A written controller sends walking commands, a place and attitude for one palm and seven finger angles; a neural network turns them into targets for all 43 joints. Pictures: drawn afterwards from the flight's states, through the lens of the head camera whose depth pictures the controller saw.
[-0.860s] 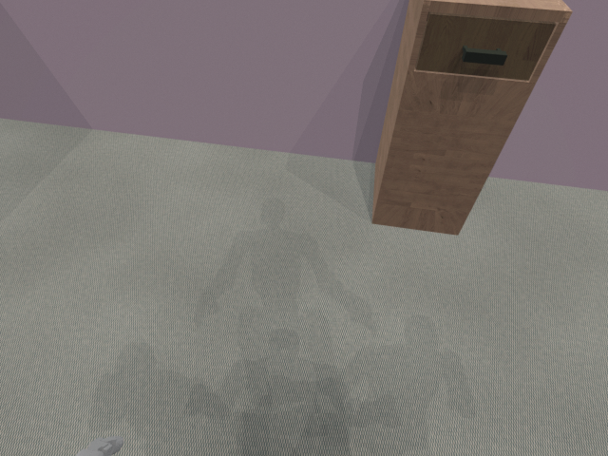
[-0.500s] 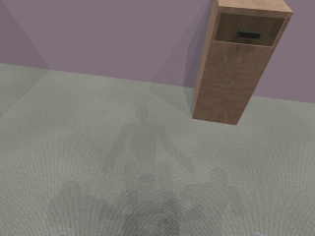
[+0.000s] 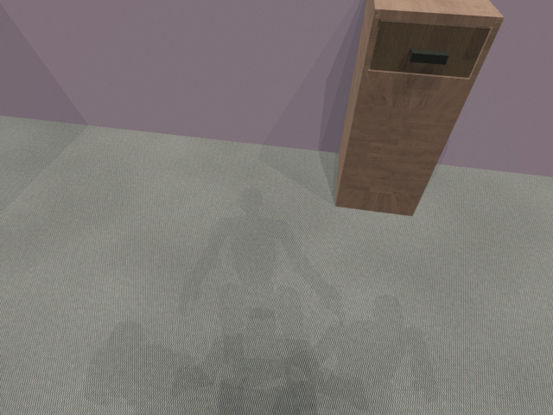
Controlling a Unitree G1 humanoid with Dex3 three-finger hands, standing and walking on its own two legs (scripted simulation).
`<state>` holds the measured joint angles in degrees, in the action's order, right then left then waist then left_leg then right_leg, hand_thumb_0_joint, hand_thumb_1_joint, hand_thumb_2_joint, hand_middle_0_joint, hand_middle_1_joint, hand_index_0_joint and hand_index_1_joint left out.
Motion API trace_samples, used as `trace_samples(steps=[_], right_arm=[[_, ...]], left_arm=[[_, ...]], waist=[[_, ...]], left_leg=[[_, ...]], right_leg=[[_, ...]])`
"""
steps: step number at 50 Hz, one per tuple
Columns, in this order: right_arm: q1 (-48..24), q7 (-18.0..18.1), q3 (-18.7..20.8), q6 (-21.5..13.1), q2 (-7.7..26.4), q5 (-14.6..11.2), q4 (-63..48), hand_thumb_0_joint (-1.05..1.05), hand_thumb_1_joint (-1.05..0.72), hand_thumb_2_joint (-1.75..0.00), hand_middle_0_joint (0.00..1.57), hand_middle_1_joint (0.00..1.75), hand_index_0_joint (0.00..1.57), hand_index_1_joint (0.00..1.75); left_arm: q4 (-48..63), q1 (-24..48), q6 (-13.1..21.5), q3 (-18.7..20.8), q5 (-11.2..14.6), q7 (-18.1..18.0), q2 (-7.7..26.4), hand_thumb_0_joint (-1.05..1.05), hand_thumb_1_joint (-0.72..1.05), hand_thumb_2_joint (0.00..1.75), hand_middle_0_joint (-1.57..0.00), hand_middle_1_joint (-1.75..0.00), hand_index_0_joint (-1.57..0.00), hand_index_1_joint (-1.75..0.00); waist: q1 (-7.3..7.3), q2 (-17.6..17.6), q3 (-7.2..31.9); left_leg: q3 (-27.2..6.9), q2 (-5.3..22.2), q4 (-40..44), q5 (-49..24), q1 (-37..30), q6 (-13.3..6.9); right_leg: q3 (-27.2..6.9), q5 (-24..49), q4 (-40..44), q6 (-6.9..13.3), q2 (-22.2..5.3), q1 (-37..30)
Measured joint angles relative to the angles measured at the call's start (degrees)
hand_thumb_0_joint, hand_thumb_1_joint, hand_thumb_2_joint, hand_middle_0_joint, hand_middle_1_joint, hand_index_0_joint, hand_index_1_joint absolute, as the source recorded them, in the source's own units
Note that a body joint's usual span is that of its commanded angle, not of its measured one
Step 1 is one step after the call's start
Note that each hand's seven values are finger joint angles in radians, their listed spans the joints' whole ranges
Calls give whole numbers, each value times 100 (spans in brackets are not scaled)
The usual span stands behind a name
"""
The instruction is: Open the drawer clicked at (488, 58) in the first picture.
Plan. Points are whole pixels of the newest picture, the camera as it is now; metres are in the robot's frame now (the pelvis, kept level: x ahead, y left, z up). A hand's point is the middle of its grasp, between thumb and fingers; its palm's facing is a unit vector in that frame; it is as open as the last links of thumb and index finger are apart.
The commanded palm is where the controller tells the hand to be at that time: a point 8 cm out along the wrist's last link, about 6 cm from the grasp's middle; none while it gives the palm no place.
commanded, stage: look at it before walking up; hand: left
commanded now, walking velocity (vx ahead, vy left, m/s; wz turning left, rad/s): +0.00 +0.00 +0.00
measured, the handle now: (427, 54) +1.18 -0.44 +0.03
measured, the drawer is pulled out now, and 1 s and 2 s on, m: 0.00 0.00 0.00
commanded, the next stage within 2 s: walk to a spot facing it in 0.58 s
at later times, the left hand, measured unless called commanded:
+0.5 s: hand out of the picture +0.07 +0.24 -0.16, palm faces -0.04 -0.94 -0.33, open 7.4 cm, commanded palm none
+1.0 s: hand out of the picture +0.08 +0.21 -0.18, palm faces -0.13 -0.95 -0.29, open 7.4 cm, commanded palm none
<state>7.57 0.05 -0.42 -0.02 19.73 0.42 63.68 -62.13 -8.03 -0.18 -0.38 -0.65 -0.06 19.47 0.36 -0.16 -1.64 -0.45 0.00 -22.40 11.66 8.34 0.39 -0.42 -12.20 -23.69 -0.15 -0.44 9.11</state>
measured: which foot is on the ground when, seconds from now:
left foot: down 0.00-1.00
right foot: down 0.00-1.00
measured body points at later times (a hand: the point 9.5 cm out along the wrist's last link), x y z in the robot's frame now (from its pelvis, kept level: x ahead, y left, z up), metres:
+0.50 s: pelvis +0.00 +0.00 +0.00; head +0.01 +0.00 +0.45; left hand +0.08 +0.29 -0.13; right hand +0.07 -0.30 -0.13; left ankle +0.01 +0.13 -0.74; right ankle +0.01 -0.12 -0.74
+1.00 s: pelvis +0.00 -0.01 -0.02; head +0.03 -0.01 +0.43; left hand +0.09 +0.26 -0.16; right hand +0.06 -0.27 -0.16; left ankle +0.01 +0.12 -0.74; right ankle +0.00 -0.11 -0.73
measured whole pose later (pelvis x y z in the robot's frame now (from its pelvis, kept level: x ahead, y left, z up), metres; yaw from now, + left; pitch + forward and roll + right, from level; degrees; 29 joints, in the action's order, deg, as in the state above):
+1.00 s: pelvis +0.00 -0.01 -0.02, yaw -9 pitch -1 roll +2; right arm 6.4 1.2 1.1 1.4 13.7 0.6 56.9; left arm -56.7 -11.2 -4.0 1.5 -1.1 0.2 15.8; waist -1.3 1.6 -4.9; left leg 7.8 2.4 -31.4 17.9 11.8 0.6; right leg -3.2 -21.9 -42.9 -0.7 0.8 19.9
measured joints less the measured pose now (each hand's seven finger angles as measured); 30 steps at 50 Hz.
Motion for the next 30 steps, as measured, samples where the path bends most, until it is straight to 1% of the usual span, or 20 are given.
trace_samples(steps=[20,30], right_arm=[[-24,-9,7,-12,-15,1,31,1,-90,-90,20,30,21,30],[-81,4,1,-23,-30,-11,43,1,-90,-90,20,30,21,30]], left_arm=[[-32,-10,15,-1,-12,13,-21,1,90,90,-20,-30,-20,-30],[-56,10,26,-1,-4,2,4,1,90,90,-20,-30,-20,-30]], waist=[[-2,38,-39],[-12,70,-54]], left_leg=[[13,40,41,-30,74,21],[24,26,70,19,10,4]], right_leg=[[-14,62,85,17,39,64],[-24,22,122,0,25,-3]])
